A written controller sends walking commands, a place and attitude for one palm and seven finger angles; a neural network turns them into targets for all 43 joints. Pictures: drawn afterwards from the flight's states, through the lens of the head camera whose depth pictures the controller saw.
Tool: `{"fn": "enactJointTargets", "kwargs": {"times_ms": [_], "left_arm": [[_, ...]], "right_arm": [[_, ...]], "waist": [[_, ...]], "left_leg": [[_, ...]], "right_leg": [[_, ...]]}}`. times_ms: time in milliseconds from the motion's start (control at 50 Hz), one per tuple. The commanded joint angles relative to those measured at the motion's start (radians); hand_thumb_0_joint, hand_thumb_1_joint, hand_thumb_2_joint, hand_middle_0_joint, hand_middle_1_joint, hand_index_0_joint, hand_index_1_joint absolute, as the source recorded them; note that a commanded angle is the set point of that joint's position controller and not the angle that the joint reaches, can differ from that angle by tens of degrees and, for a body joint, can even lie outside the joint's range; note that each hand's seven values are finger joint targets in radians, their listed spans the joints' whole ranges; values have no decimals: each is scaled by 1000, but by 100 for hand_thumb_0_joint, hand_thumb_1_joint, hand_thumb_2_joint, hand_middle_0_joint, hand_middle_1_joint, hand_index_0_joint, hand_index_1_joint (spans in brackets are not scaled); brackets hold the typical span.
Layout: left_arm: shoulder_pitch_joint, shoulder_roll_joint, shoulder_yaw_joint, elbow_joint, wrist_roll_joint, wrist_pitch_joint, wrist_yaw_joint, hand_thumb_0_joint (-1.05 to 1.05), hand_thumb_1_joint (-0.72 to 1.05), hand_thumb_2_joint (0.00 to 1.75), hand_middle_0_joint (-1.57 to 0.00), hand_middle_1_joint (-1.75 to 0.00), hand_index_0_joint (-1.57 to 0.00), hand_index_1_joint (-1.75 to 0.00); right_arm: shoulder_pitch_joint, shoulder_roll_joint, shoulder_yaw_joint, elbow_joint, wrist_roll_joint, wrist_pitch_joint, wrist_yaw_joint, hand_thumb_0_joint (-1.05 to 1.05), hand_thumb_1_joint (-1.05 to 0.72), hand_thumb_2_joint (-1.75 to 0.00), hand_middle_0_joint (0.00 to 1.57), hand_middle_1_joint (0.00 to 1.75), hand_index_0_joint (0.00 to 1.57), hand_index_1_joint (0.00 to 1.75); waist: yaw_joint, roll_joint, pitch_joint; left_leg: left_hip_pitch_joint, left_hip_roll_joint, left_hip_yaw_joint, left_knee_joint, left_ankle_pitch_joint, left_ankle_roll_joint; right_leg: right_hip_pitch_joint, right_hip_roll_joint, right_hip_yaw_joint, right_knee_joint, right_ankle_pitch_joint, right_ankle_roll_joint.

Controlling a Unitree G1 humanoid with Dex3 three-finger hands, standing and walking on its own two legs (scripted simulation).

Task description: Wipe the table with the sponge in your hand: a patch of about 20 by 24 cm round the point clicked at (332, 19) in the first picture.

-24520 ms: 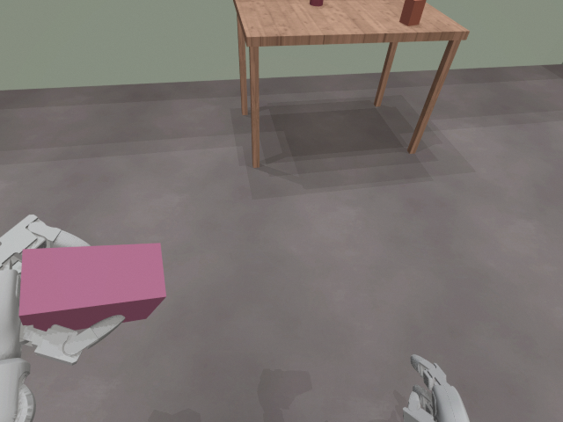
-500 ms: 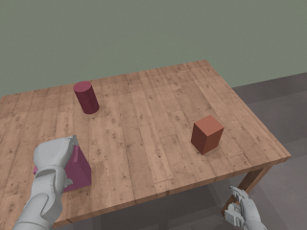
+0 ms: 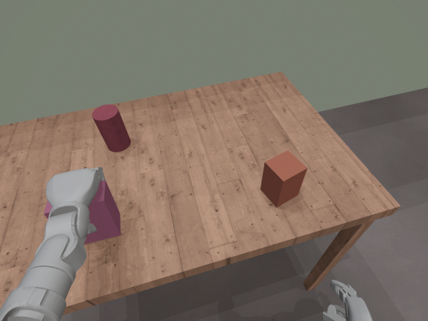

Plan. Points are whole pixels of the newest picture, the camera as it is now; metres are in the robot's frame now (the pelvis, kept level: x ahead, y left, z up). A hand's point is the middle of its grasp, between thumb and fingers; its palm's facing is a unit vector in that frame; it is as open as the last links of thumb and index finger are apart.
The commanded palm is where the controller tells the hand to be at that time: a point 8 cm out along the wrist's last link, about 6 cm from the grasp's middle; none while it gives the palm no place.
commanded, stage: wipe forward along the first lane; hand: left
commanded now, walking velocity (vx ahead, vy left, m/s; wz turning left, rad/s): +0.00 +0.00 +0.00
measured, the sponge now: (90, 220) +0.30 +0.32 -0.02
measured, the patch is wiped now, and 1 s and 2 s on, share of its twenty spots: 0.05 0.30 0.40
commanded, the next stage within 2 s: slide across to the middle lane in 0.84 s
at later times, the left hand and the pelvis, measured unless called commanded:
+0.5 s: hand (86, 180) +0.37 +0.34 +0.03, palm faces -0.14 +0.02 -0.99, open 10.1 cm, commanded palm +0.36 +0.33 +0.07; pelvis -0.01 -0.01 -0.01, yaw +0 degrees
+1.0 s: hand (86, 160) +0.42 +0.36 +0.03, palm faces -0.15 +0.01 -0.99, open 10.1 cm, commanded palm +0.41 +0.34 +0.08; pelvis +0.01 +0.02 -0.01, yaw -1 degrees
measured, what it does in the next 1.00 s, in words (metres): stands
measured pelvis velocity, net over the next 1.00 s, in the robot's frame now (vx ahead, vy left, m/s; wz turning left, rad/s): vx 0.01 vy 0.02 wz -0.02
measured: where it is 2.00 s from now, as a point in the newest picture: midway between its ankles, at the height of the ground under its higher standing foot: outside the picture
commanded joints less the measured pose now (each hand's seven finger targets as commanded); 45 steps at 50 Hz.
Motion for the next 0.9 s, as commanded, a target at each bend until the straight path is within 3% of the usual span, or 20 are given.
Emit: {"fn": "enactJointTargets", "kwargs": {"times_ms": [0,60,120,160,180,240,260,300,360,400,460,520,560,620,660,700,720,760,820,880], "left_arm": [[-331,229,75,-23,28,-21,29,0,10,130,-120,-160,-120,-160],[-330,279,122,28,33,-42,34,0,10,130,-120,-160,-120,-160],[-400,258,87,67,31,-67,38,0,10,130,-120,-160,-120,-160],[-421,331,147,96,33,-82,47,0,10,130,-120,-160,-120,-160],[-425,297,115,113,32,-87,48,0,10,130,-120,-160,-120,-160],[-441,314,125,152,37,-103,57,0,10,130,-120,-160,-120,-160],[-456,359,162,160,34,-107,62,0,10,130,-120,-160,-120,-160],[-513,324,112,190,41,-113,65,0,10,130,-120,-160,-120,-160],[-569,431,178,238,47,-121,71,0,10,130,-120,-160,-120,-160],[-589,383,131,270,53,-127,71,0,10,130,-120,-160,-120,-160],[-628,444,165,296,57,-134,71,0,10,130,-120,-160,-120,-160],[-665,429,131,334,65,-138,67,0,10,130,-120,-160,-120,-160],[-690,487,175,349,65,-145,64,0,10,130,-120,-160,-120,-160],[-684,455,147,381,68,-153,63,0,10,130,-120,-160,-120,-160],[-701,480,168,373,67,-163,61,0,10,130,-120,-160,-120,-160],[-683,482,169,405,73,-166,63,0,10,130,-120,-160,-120,-160],[-699,451,139,398,72,-166,62,0,10,130,-120,-160,-120,-160],[-726,491,174,398,69,-173,66,0,10,130,-120,-160,-120,-160],[-736,459,140,420,79,-171,73,0,10,130,-120,-160,-120,-160],[-750,489,163,428,86,-176,80,0,10,130,-120,-160,-120,-160]], "right_arm": [[-72,-136,-49,-132,0,-37,-11,0,-90,-90,20,30,20,30],[-51,-146,-54,-127,0,-31,-11,0,-90,-90,20,30,20,30],[-30,-143,-56,-128,3,-31,-12,0,-90,-90,20,30,20,30],[-16,-151,-58,-118,3,-28,-14,0,-90,-90,20,30,20,30],[-3,-147,-59,-121,4,-28,-14,0,-90,-90,20,30,20,30],[13,-151,-65,-112,4,-25,-11,0,-90,-90,20,30,20,30],[17,-157,-64,-107,5,-22,-11,0,-90,-90,20,30,20,30],[29,-152,-64,-107,8,-23,-10,0,-90,-90,20,30,20,30],[48,-166,-63,-91,8,-20,-11,0,-90,-90,20,30,20,30],[65,-161,-65,-90,8,-20,-8,0,-90,-90,20,30,20,30],[79,-169,-65,-81,9,-15,-7,0,-90,-90,20,30,20,30],[100,-169,-66,-79,10,-12,-5,0,-90,-90,20,30,20,30],[111,-177,-66,-71,10,-8,-5,0,-90,-90,20,30,20,30],[135,-175,-71,-68,8,-4,-1,0,-90,-90,20,30,20,30],[138,-178,-70,-66,8,1,2,0,-90,-90,20,30,20,30],[156,-180,-75,-64,6,7,6,0,-90,-90,20,30,20,30],[154,-177,-74,-67,7,8,8,0,-90,-90,20,30,20,30],[160,-184,-76,-60,7,11,10,0,-90,-90,20,30,20,30],[173,-183,-78,-60,6,16,14,0,-90,-90,20,30,20,30],[191,-189,-83,-50,1,20,17,0,-90,-90,20,30,20,30]], "waist": [[-44,-97,-177],[-37,-97,-202],[-60,-94,-197],[-55,-95,-213],[-63,-109,-227],[-66,-103,-239],[-62,-85,-240],[-83,-85,-222],[-84,-81,-223],[-96,-92,-238],[-93,-50,-273],[-114,-50,-277],[-106,-40,-290],[-115,-56,-319],[-106,-18,-333],[-108,-41,-336],[-119,-35,-325],[-115,-33,-324],[-128,-36,-315],[-123,-22,-338]], "left_leg": [[13,-18,-1,-50,49,36],[-11,-18,-2,-41,41,37],[-32,-16,8,-27,25,41],[-48,-16,3,-23,19,42],[-51,-15,8,-19,26,44],[-67,-13,14,-3,39,44],[-74,-13,7,-9,30,43],[-81,-11,13,-3,10,47],[-113,-11,5,-4,-12,47],[-111,-9,10,3,-9,50],[-113,-7,5,5,7,48],[-120,-5,13,20,14,51],[-128,-4,3,15,21,50],[-119,1,10,29,59,50],[-112,1,1,26,77,47],[-113,3,2,36,98,48],[-108,5,5,36,99,47],[-109,7,-5,30,103,46],[-103,10,-1,36,111,46],[-88,13,-9,45,149,44]], "right_leg": [[52,-7,56,-79,38,-30],[54,-6,71,-75,38,-31],[36,-13,64,-71,32,-23],[41,-10,75,-69,28,-25],[47,-13,60,-61,39,-21],[47,-17,68,-57,73,-18],[43,-13,73,-57,56,-23],[18,-16,65,-60,34,-17],[16,-14,75,-62,5,-19],[9,-16,64,-56,12,-16],[15,-14,71,-50,30,-21],[4,-16,68,-47,46,-16],[8,-12,70,-43,50,-21],[9,-11,61,-31,100,-17],[5,-6,60,-24,107,-25],[4,-4,53,-17,129,-23],[-11,-5,51,-21,130,-22],[-20,0,50,-19,123,-26],[-47,2,42,-16,119,-24],[-55,7,37,-2,136,-30]]}}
